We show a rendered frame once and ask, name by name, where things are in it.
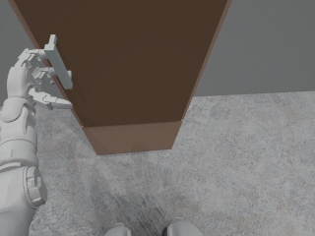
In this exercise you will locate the left robot forearm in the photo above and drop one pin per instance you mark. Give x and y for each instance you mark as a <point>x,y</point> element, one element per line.
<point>18,138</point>

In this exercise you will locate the left robot upper arm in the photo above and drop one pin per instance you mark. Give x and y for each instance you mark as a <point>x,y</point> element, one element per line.
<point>22,191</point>

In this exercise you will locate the robot left hand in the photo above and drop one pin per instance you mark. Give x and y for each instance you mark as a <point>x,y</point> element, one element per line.
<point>22,83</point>

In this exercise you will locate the robot left shin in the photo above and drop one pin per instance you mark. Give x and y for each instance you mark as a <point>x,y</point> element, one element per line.
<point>119,225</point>

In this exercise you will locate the robot right thigh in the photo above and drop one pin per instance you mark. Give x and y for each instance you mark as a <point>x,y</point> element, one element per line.
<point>182,228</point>

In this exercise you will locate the handle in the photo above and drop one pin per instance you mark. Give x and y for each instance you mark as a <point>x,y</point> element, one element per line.
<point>55,60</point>

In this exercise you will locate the cupboard door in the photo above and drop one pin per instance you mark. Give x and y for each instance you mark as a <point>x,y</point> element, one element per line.
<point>132,61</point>

